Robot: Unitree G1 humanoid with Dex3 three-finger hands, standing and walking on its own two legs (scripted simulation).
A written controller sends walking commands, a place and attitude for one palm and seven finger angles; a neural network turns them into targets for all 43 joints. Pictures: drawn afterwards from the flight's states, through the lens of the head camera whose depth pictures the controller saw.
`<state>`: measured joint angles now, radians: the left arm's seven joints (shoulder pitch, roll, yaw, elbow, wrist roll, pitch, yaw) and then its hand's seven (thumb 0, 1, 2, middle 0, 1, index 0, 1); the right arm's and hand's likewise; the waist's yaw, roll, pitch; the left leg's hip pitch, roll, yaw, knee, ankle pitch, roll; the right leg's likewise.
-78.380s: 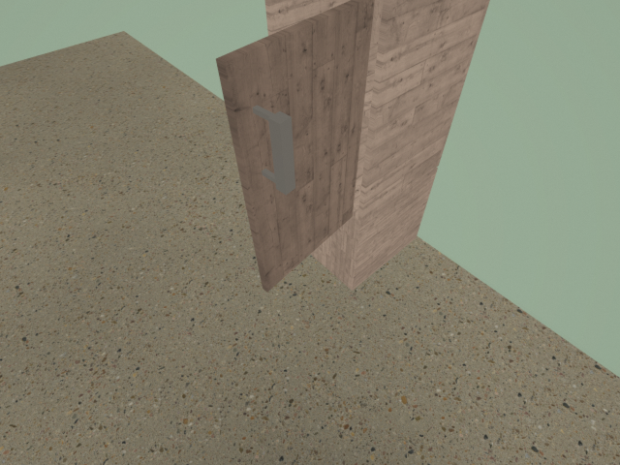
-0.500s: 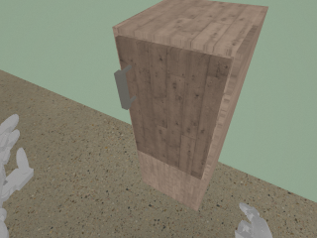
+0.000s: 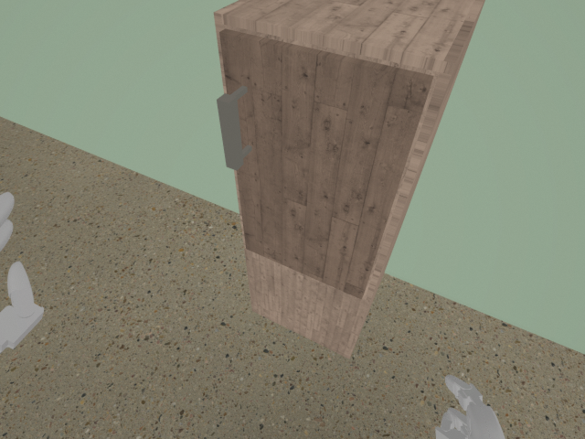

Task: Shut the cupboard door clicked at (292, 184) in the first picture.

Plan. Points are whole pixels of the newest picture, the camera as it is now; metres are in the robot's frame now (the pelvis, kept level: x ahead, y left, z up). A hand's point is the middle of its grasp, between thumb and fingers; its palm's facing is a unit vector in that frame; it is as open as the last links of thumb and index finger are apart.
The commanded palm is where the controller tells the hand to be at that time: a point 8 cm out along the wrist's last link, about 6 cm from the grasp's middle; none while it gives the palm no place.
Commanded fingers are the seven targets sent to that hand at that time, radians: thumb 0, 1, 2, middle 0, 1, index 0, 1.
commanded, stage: step back with the hand held close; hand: left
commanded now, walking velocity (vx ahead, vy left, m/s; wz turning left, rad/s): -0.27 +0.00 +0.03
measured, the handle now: (238, 128) +0.63 +0.15 +0.10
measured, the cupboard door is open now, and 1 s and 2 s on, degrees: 0 0 0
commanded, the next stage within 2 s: stop stepping back and stand still in 0.76 s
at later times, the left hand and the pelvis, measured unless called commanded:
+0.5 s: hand out of the picture +0.14 +0.29 +0.18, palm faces +0.47 -0.78 -0.41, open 7.4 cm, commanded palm +0.08 +0.32 +0.18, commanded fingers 0.00 0.90 0.90 -0.20 -0.30 -0.20 -0.30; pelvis -0.05 +0.02 +0.00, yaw +1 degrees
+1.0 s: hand out of the picture +0.06 +0.31 +0.17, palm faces +0.43 -0.83 -0.36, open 7.4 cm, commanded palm +0.00 +0.34 +0.18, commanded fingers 0.00 0.90 0.90 -0.20 -0.30 -0.20 -0.30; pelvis -0.14 +0.04 -0.01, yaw +0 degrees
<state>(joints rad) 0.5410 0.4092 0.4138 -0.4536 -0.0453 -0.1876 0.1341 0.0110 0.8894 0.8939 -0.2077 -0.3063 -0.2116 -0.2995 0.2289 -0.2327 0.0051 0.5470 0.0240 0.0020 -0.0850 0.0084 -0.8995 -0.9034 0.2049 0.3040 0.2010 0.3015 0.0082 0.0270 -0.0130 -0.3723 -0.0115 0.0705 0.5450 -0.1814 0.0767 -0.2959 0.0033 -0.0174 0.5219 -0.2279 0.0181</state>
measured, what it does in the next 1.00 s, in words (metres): walks backwards: right foot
